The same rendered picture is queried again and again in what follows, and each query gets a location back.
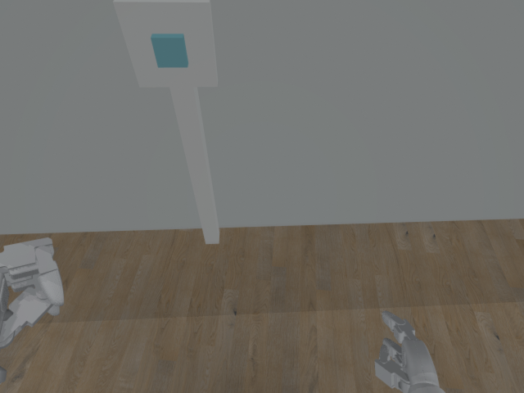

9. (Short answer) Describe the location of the button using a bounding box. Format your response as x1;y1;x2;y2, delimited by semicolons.
151;34;188;68

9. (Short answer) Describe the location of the right robot hand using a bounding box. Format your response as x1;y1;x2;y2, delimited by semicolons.
375;311;440;393

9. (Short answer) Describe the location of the left robot hand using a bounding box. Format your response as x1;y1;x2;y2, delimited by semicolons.
0;237;64;351

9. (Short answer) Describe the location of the panel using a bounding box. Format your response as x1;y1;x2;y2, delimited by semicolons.
113;0;219;244

